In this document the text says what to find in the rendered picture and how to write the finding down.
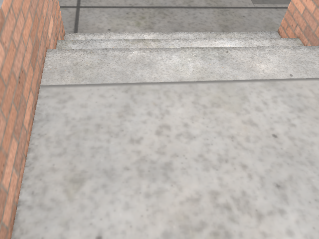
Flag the stairs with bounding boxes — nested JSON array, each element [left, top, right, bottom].
[[56, 31, 304, 50]]

